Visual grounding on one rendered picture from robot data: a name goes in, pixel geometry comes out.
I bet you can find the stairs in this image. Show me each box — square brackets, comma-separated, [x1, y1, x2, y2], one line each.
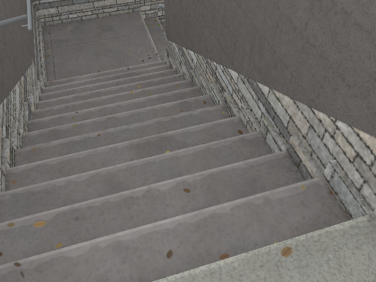
[144, 17, 167, 61]
[0, 60, 351, 282]

